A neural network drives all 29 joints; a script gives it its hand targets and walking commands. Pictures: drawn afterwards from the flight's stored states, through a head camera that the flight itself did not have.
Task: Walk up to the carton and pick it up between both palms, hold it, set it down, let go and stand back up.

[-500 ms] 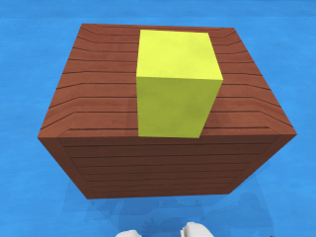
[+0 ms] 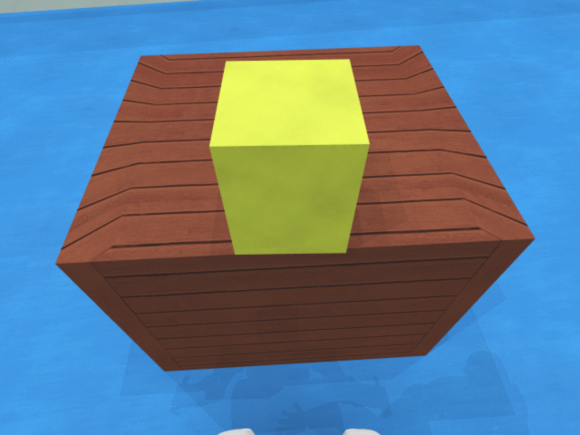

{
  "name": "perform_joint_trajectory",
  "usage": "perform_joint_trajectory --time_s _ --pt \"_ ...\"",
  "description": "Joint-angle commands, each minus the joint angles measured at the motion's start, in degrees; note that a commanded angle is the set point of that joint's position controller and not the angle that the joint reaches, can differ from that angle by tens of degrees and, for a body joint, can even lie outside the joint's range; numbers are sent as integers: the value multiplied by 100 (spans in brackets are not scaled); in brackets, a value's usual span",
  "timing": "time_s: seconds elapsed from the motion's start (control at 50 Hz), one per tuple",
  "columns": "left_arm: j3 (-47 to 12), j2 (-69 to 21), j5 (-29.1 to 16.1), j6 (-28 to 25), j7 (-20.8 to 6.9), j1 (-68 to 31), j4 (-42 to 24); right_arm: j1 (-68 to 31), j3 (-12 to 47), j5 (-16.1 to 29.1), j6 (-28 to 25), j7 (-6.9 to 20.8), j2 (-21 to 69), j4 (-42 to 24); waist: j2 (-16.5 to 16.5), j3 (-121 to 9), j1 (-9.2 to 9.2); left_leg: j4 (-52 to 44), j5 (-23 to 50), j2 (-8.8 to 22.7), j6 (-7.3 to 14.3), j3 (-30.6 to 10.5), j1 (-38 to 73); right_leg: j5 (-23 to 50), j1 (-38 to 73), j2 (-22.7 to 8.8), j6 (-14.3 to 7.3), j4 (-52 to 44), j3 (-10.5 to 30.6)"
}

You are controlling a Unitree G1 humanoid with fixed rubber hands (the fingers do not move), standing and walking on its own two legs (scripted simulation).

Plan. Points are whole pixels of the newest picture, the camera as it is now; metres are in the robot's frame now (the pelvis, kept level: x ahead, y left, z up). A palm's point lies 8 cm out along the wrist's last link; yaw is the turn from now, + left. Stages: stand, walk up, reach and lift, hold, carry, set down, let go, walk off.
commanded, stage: walk up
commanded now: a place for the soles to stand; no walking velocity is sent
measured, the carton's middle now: (289, 162) +0.53 +0.01 +0.06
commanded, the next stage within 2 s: reach and lift in 1.34 s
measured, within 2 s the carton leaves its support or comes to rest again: neither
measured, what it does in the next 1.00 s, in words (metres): stands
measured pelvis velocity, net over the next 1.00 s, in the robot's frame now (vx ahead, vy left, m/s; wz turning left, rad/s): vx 0.02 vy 0.00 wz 0.00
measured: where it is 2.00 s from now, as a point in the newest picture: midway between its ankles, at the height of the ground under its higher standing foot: outside the picture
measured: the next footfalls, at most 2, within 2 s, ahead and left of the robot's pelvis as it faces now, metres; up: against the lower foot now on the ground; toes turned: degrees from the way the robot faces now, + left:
none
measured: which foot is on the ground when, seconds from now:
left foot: down 0.00-1.00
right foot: down 0.00-1.00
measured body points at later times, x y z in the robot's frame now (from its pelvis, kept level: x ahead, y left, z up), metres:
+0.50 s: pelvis +0.00 +0.00 +0.00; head +0.02 -0.01 +0.45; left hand +0.09 +0.32 -0.11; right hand +0.07 -0.31 -0.13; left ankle +0.04 +0.09 -0.72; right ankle +0.03 -0.13 -0.72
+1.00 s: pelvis +0.02 +0.00 +0.01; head +0.03 +0.00 +0.46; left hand +0.11 +0.32 -0.10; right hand +0.08 -0.31 -0.12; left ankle +0.04 +0.09 -0.72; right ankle +0.03 -0.13 -0.72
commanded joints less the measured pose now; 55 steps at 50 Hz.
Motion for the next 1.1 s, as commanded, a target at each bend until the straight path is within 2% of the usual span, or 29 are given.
perform_joint_trajectory --time_s 0.0,0.02,0.08,0.1,0.12,0.2,0.22,0.26,0.32,0.36,0.4,0.44,0.46,0.48,0.5,0.54,0.58,0.6,0.62,0.72,0.78,0.8,0.82,0.86,0.9,0.96,0.98,1.04,1.08 --pt "206 1288 82 -145 49 -498 -290 -746 -211 -10 -48 -34 -1211 -224 -463 -1217 -63 -996 917 658 55 -834 1144 1377 130 -761 -548 -1240 1006" --pt "206 1275 71 -147 45 -415 -293 -692 -199 2 -56 -55 -1193 -230 -324 -1277 -42 -955 1126 696 25 -818 1200 1555 178 -761 -536 -1145 880" --pt "188 1260 59 -83 44 -561 -247 -718 -155 12 -50 -79 -1246 -221 -453 -1265 20 -995 1108 729 80 -857 1038 1355 298 -685 -483 -1133 789" --pt "213 1244 72 -77 48 -606 -238 -745 -170 59 -22 -60 -1254 -150 -420 -1318 -81 -1091 1013 746 76 -853 1183 1332 219 -744 -524 -1125 888" --pt "176 1158 47 -57 31 -680 -267 -663 -142 -30 -53 -71 -1217 -159 -121 -1184 -98 -1183 997 807 113 -938 1016 1134 187 -672 -474 -1132 867" --pt "162 1132 82 -51 13 -598 -249 -814 -149 46 -29 -63 -1226 -197 -400 -1216 -4 -1227 678 809 102 -976 974 839 241 -642 -520 -1262 832" --pt "155 1075 79 -68 11 -540 -233 -846 -157 36 -41 -64 -1203 -242 -260 -1217 -16 -1197 497 776 35 -972 861 968 367 -697 -565 -1304 890" --pt "140 1162 108 -72 21 -818 -240 -709 -130 -23 -43 -78 -1253 -177 -495 -1049 -105 -1064 625 663 -19 -836 947 983 61 -739 -510 -1475 1031" --pt "166 1240 76 -58 13 -756 -257 -751 -147 9 -53 -57 -1240 -117 -538 -1109 -58 -1222 697 727 76 -988 1047 1104 143 -605 -460 -1294 810" --pt "134 1115 75 -33 5 -836 -324 -747 -115 -17 -66 -59 -1209 -105 -279 -1182 -34 -1419 550 861 177 -1074 879 654 253 -550 -446 -1176 831" --pt "210 1151 52 -6 -16 -688 -285 -852 -131 -21 -69 -44 -1312 -130 15 -953 67 -1533 232 889 101 -1107 700 532 267 -514 -435 -1315 686" --pt "188 1168 103 -27 -12 -710 -261 -904 -70 35 -42 -51 -1142 -159 -403 -887 -9 -1569 -147 786 78 -1074 658 156 302 -627 -485 -1627 916" --pt "168 1192 102 -43 -5 -707 -263 -790 -79 -17 -37 -25 -1226 -144 -177 -1028 -67 -1562 -485 762 43 -1026 832 -155 203 -630 -519 -1718 897" --pt "188 1140 102 -39 -24 -658 -210 -789 -83 -29 -36 -21 -1291 -85 -250 -898 29 -1647 -738 730 0 -1059 661 -261 164 -594 -477 -1719 873" --pt "159 1190 143 -63 -13 -618 -184 -859 -131 -4 -26 2 -1257 -124 -248 -872 -34 -1573 -673 696 -29 -1002 853 -466 68 -602 -453 -1915 926" --pt "189 1228 98 -61 -10 -782 -226 -682 -128 -46 -35 -4 -1204 -50 -295 -849 -80 -1544 -365 635 -18 -917 978 -223 -11 -679 -461 -1934 1009" --pt "180 1163 98 -72 -15 -737 -191 -727 -99 -62 -65 -9 -1201 -5 -206 -947 -70 -1677 -229 713 -19 -1014 1039 240 209 -573 -410 -1804 753" --pt "137 1038 99 -78 -19 -610 -220 -765 -94 -46 -77 -3 -1168 -23 -255 -1082 17 -1689 26 778 34 -1052 934 404 414 -559 -398 -1735 763" --pt "147 1081 119 -104 -17 -687 -143 -728 -87 -55 -71 7 -1187 30 -83 -1082 -18 -1653 421 769 -68 -947 1025 684 456 -543 -420 -1667 717" --pt "127 1062 48 -94 4 -656 -174 -666 -101 -29 -108 -39 -1208 -12 -283 -1447 -10 -1459 1460 844 -27 -905 1443 1648 683 -557 -354 -1486 553" --pt "80 957 35 -58 21 -682 -163 -871 -116 -48 -102 -60 -1248 -67 -61 -1257 -18 -1636 1387 908 61 -970 1232 1575 660 -508 -320 -1454 458" --pt "103 963 57 -59 12 -714 -186 -772 -95 -43 -102 -51 -1184 -64 -335 -1443 -58 -1633 1494 901 -7 -955 1356 1612 827 -544 -335 -1488 524" --pt "107 981 40 -64 7 -668 -113 -736 -91 -57 -104 -60 -1225 21 -84 -1350 25 -1612 1568 834 -27 -831 1350 1770 724 -545 -356 -1506 567" --pt "125 985 30 -58 7 -667 -147 -777 -117 -46 -116 -67 -1220 6 -190 -1435 -40 -1641 1572 872 19 -899 1437 1806 821 -573 -335 -1594 437" --pt "133 1032 55 -63 4 -713 -160 -861 -95 -9 -111 -44 -1142 -61 -31 -1289 -37 -1668 1468 927 -7 -966 1290 1565 829 -556 -302 -1618 463" --pt "123 976 90 -41 7 -710 -59 -941 -108 -36 -75 -49 -1157 -56 -105 -1154 -27 -1824 894 873 -15 -878 1248 1322 772 -611 -348 -1898 648" --pt "138 1054 79 -59 17 -691 -101 -879 -96 -15 -87 -49 -1120 -50 -408 -1135 -98 -1823 975 818 -84 -901 1337 1484 748 -616 -347 -1908 611" --pt "130 1073 77 -60 1 -757 -66 -876 -81 -39 -66 -44 -1174 -12 -73 -1040 -70 -1829 948 721 -100 -749 1409 1505 586 -621 -308 -1984 680" --pt "90 958 64 -48 1 -783 -68 -769 -75 -46 -67 -40 -1127 42 -79 -1032 -140 -1979 948 797 -113 -812 1447 1396 566 -518 -290 -1937 493"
